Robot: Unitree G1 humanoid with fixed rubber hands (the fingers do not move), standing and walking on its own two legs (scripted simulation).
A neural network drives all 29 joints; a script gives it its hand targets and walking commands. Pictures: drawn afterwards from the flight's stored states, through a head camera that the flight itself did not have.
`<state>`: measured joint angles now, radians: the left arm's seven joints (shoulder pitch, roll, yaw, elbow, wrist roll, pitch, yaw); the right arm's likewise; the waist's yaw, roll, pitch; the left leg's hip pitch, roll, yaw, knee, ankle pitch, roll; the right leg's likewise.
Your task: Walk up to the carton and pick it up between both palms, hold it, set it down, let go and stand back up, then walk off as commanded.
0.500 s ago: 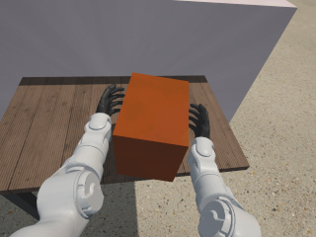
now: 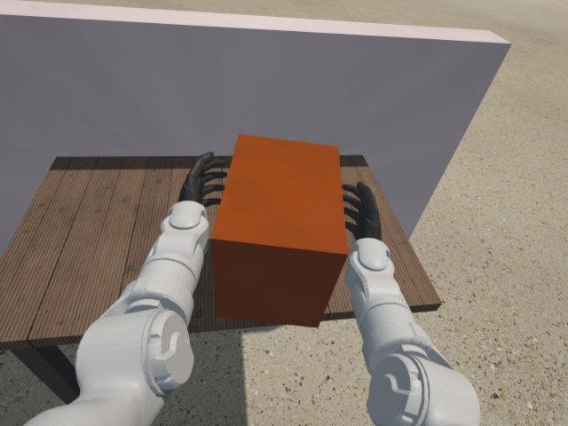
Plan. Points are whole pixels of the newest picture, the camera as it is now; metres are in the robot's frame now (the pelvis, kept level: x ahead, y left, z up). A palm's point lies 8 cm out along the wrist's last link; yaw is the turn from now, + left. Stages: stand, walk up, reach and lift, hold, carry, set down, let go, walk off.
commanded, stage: reach and lift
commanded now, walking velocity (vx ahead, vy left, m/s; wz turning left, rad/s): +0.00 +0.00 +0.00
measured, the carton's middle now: (278, 230) +0.44 -0.02 +0.06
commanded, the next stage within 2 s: hold in 1.98 s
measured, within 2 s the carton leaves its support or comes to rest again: neither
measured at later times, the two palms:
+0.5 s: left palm (184, 183) +0.40 +0.12 +0.19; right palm (379, 217) +0.37 -0.14 +0.16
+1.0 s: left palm (173, 173) +0.39 +0.13 +0.21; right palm (378, 196) +0.38 -0.13 +0.19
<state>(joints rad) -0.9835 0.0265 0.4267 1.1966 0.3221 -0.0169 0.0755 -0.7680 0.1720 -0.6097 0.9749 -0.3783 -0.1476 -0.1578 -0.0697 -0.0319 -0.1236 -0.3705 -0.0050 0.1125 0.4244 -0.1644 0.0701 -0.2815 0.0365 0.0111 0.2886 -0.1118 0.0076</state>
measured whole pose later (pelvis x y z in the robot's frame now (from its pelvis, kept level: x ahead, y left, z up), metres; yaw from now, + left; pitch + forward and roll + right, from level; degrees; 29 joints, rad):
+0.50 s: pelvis -0.01 -0.01 +0.00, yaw +0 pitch -3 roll -2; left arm -0.98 0.01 0.41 0.98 0.32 0.33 0.09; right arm -0.82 0.10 -0.42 0.97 -0.15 0.07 -0.16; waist -0.07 -0.03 -0.09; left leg -0.20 0.00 0.11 0.40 -0.16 0.07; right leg -0.12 0.04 0.01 0.28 -0.11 0.01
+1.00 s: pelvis -0.01 -0.01 +0.00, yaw +0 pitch -3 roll -2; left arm -0.95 -0.01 0.39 0.72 0.32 0.55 0.10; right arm -0.90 0.02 -0.19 0.97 0.01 0.18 -0.18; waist -0.07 -0.03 -0.08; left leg -0.19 0.00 0.11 0.39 -0.15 0.07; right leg -0.11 0.04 0.01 0.28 -0.11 0.01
